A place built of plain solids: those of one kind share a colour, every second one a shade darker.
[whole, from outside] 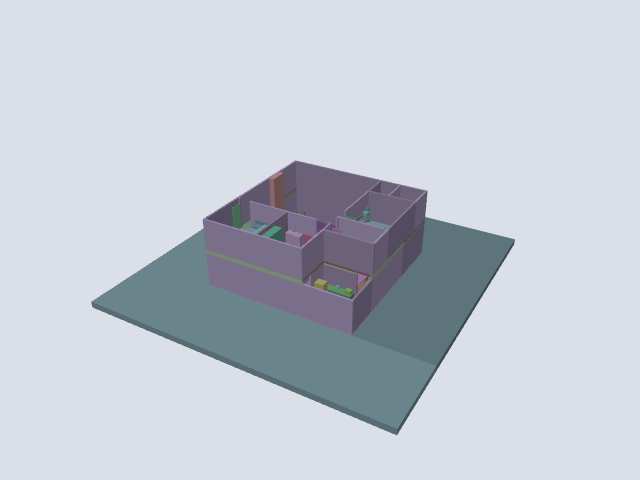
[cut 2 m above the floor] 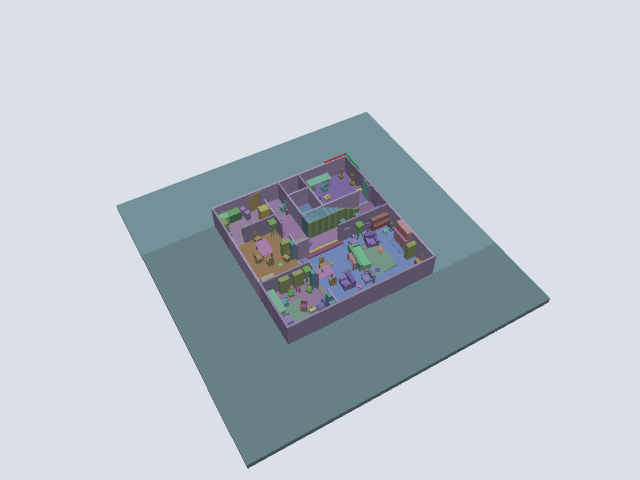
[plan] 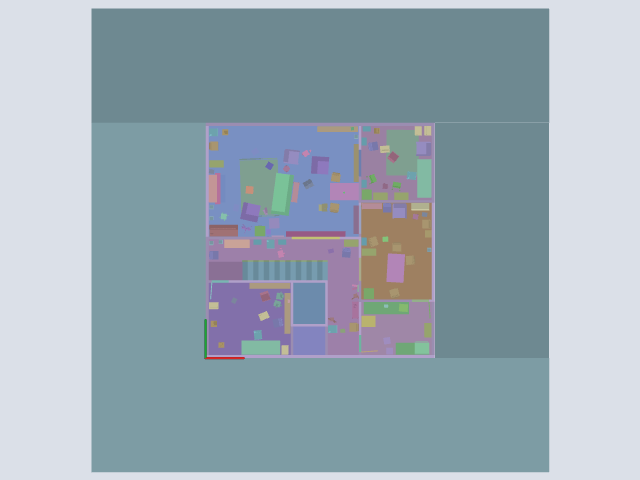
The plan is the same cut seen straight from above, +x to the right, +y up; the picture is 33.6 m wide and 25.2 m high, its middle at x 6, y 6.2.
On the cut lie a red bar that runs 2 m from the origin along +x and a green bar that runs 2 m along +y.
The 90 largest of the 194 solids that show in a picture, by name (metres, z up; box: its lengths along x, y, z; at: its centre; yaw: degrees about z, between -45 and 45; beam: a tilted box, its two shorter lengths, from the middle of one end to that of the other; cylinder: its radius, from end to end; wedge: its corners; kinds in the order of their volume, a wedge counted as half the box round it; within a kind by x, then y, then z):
{
 "under_1": {"box": [6.0, 12.35, 0.5], "at": [-3.0, 6.17, -0.61]},
 "under_2": {"box": [24.03, 6.0, 0.5], "at": [6.01, -3.0, -0.61]},
 "under_3": {"box": [24.03, 6.0, 0.5], "at": [6.01, 15.35, -0.61]},
 "under_4": {"box": [6.0, 12.35, 0.5], "at": [15.03, 6.17, -0.61]},
 "under_foot_1": {"box": [12.03, 12.35, 0.5], "at": [6.01, 6.17, -0.61]},
 "wall_1": {"box": [0.16, 3.8, 5.55], "at": [0.08, 2.06, 2.45]},
 "wall_2": {"box": [0.16, 2.15, 2.77], "at": [0.08, 5.17, 1.05]},
 "wall_3": {"box": [0.16, 8.1, 2.48], "at": [0.08, 8.14, 3.98]},
 "wall_4": {"box": [0.16, 5.82, 2.77], "at": [0.08, 9.28, 1.05]},
 "wall_5": {"box": [4.51, 0.13, 2.77], "at": [2.25, 6.3, 1.05]},
 "wall_6": {"box": [5.2, 0.13, 2.77], "at": [3.81, 4.03, 1.05]},
 "wall_7": {"box": [8.2, 0.16, 2.48], "at": [4.1, 0.08, 3.98]},
 "wall_8": {"box": [5.78, 0.13, 2.48], "at": [4.1, 4.03, 3.98]},
 "wall_9": {"box": [0.13, 1.5, 2.77], "at": [4.53, 0.91, 1.05]},
 "wall_10": {"box": [0.13, 3.8, 2.48], "at": [4.53, 2.06, 3.98]},
 "wall_11": {"box": [0.13, 2.17, 2.77], "at": [4.53, 2.88, 1.05]},
 "wall_12": {"box": [1.95, 0.13, 2.77], "at": [5.43, 1.73, 1.05]},
 "wall_13": {"box": [12.03, 0.16, 2.77], "at": [6.01, 0.08, 1.05]},
 "wall_14": {"box": [12.03, 0.16, 5.55], "at": [6.01, 12.27, 2.45]},
 "wall_15": {"box": [0.13, 1.5, 2.77], "at": [6.34, 0.91, 1.05]},
 "wall_16": {"box": [0.13, 2.17, 2.77], "at": [6.34, 2.88, 1.05]},
 "wall_17": {"box": [1.13, 0.13, 2.77], "at": [7.61, 6.3, 1.05]},
 "wall_18": {"box": [0.13, 1.74, 2.77], "at": [8.11, 2.08, 1.05]},
 "wall_19": {"box": [0.13, 3.83, 2.48], "at": [8.11, 8.1, 3.98]},
 "wall_20": {"box": [0.13, 1.25, 2.77], "at": [8.11, 8.91, 1.05]},
 "wall_21": {"box": [0.13, 2.05, 2.48], "at": [8.11, 11.16, 3.98]},
 "wall_22": {"box": [0.13, 1.25, 2.77], "at": [8.11, 11.57, 1.05]},
 "wall_23": {"box": [0.16, 2.76, 2.48], "at": [8.12, 1.54, 3.98]},
 "wall_24": {"box": [2.79, 0.13, 2.77], "at": [9.44, 3.02, 1.05]},
 "wall_25": {"box": [0.13, 2.05, 2.48], "at": [9.79, 11.16, 3.98]},
 "wall_26": {"box": [3.99, 0.16, 2.48], "at": [10.04, 3.0, 3.98]},
 "wall_27": {"box": [3.99, 0.13, 2.48], "at": [10.04, 5.17, 3.98]},
 "wall_28": {"box": [3.99, 0.13, 2.77], "at": [10.04, 8.22, 1.05]},
 "wall_29": {"box": [3.99, 0.13, 2.48], "at": [10.04, 10.07, 3.98]},
 "wall_30": {"box": [0.16, 2.79, 2.77], "at": [11.95, 1.55, 1.05]},
 "wall_31": {"box": [0.16, 2.02, 2.48], "at": [11.95, 4.09, 3.98]},
 "wall_32": {"box": [0.16, 5.08, 2.77], "at": [11.95, 5.62, 1.05]},
 "wall_33": {"box": [0.16, 4.78, 2.48], "at": [11.95, 7.62, 3.98]},
 "wall_34": {"box": [0.16, 3.9, 2.77], "at": [11.95, 10.24, 1.05]},
 "wall_35": {"box": [0.16, 2.05, 2.48], "at": [11.95, 11.16, 3.98]},
 "stair_1": {"box": [4.48, 0.97, 0.46], "at": [4.17, 4.57, -0.07]},
 "stair_2": {"box": [4.2, 0.97, 0.62], "at": [4.31, 4.57, 0.01]},
 "stair_3": {"box": [3.92, 0.97, 0.78], "at": [4.45, 4.57, 0.09]},
 "stair_4": {"box": [3.64, 0.97, 0.94], "at": [4.59, 4.57, 0.17]},
 "stair_5": {"box": [3.36, 0.97, 1.11], "at": [4.73, 4.57, 0.25]},
 "stair_6": {"box": [3.08, 0.97, 1.27], "at": [4.87, 4.57, 0.33]},
 "stair_7": {"box": [2.8, 0.97, 1.43], "at": [5.01, 4.57, 0.41]},
 "stair_8": {"box": [2.52, 0.97, 1.59], "at": [5.15, 4.57, 0.49]},
 "stair_9": {"box": [2.24, 0.97, 1.75], "at": [5.29, 4.57, 0.58]},
 "stair_10": {"box": [1.96, 0.97, 1.91], "at": [5.43, 4.57, 0.66]},
 "stair_11": {"box": [1.68, 0.97, 2.07], "at": [5.57, 4.57, 0.74]},
 "stair_12": {"box": [1.4, 0.97, 2.23], "at": [5.71, 4.57, 0.82]},
 "stair_13": {"box": [1.12, 0.97, 2.4], "at": [5.85, 4.57, 0.9]},
 "stair_14": {"box": [0.84, 0.97, 2.56], "at": [5.99, 4.57, 0.98]},
 "stair_15": {"box": [0.56, 0.97, 2.72], "at": [6.13, 4.57, 1.06]},
 "stair_16": {"box": [0.28, 0.97, 2.88], "at": [6.27, 4.57, 1.14]},
 "floor_living_1": {"box": [7.88, 5.82, 0.5], "at": [4.1, 9.28, -0.53]},
 "floor_hall_1": {"box": [1.77, 0.97, 0.78], "at": [1.04, 4.58, -0.39]},
 "floor_hall_2": {"box": [7.88, 1.18, 0.78], "at": [4.1, 5.65, -0.39]},
 "floor_hall_3": {"box": [1.63, 4.9, 0.78], "at": [7.22, 2.61, -0.39]},
 "floor_dining_1": {"box": [3.7, 5.08, 0.78], "at": [10.02, 5.62, -0.39]},
 "floor_street_1": {"box": [4.3, 3.8, 0.78], "at": [2.31, 2.06, -0.39]},
 "floor_snug_1": {"box": [3.7, 3.9, 0.78], "at": [10.02, 10.24, -0.39]},
 "floor_kitchen_1": {"box": [3.7, 2.79, 0.78], "at": [10.02, 1.55, -0.39]},
 "fixture_breast_living_1": {"box": [0.43, 1.46, 5.55], "at": [0.37, 8.9, 2.45]},
 "floor_coats_1": {"box": [1.69, 2.17, 0.78], "at": [5.43, 2.88, -0.39]},
 "upper_floor_bedroom_1": {"box": [3.7, 4.78, 0.16], "at": [10.02, 7.62, 2.66]},
 "flat_shelf_1": {"box": [0.76, 0.39, 1.46], "at": [0.56, 10.2, 0.45]},
 "flat_shelf_2": {"box": [0.76, 0.39, 1.46], "at": [7.64, 6.04, 0.73]},
 "flat_shelf_3": {"box": [0.76, 0.39, 1.46], "at": [8.57, 5.57, 0.73]},
 "flat_shelf_4": {"box": [0.76, 0.39, 1.46], "at": [9.17, 8.49, 0.73]},
 "flat_shelf_5": {"box": [0.76, 0.39, 1.46], "at": [10.27, 8.49, 0.73]},
 "flat_shelf_6": {"box": [0.39, 0.76, 1.46], "at": [11.66, 1.46, 0.73]},
 "fixture_wardrobe_bedroom_1": {"box": [0.63, 1.81, 2.2], "at": [4.91, 1.37, 3.79]},
 "bookcase_1": {"box": [2.14, 0.31, 1.15], "at": [3.37, 3.79, 0.57]},
 "bookcase_2": {"box": [0.31, 2.14, 1.15], "at": [4.29, 2.35, 0.57]},
 "bookcase_3": {"box": [2.14, 0.31, 1.15], "at": [6.93, 12.02, 0.29]},
 "floor_wc_1": {"box": [1.69, 1.5, 0.78], "at": [5.43, 0.91, -0.39]},
 "counter_run_1": {"box": [2.38, 0.61, 0.78], "at": [9.49, 2.63, 0.49]},
 "counter_run_2": {"box": [1.01, 0.61, 0.78], "at": [10.47, 0.47, 0.49]},
 "double_bed_1": {"box": [2.23, 1.7, 0.4], "at": [9.29, 7.65, 3.24]},
 "fridge_flat_1": {"box": [0.73, 0.6, 1.66], "at": [8.55, 1.93, 0.83]},
 "sofa_1": {"box": [0.93, 2.16, 0.34], "at": [4.02, 8.6, 0.0], "yaw": -7.6},
 "piano_upright_1": {"box": [1.5, 0.36, 1.22], "at": [0.94, 6.56, 0.33]},
 "chest_drawers_1": {"box": [1.24, 0.5, 1.03], "at": [5.3, 3.7, 3.26]},
 "stair_guard_1": {"box": [7.88, 0.08, 0.94], "at": [4.1, 6.33, 3.21]},
 "rug_1": {"box": [2.0, 2.9, 0.08], "at": [2.82, 8.96, -0.31], "yaw": 1.7},
 "range_flat_1": {"box": [0.76, 0.65, 0.94], "at": [11.36, 0.49, 0.47]},
 "sideboard_1": {"box": [1.35, 0.45, 0.71], "at": [1.65, 6.0, 0.51]},
 "wall_band_1": {"box": [8.2, 0.16, 0.31], "at": [4.1, 0.08, 2.59]}
}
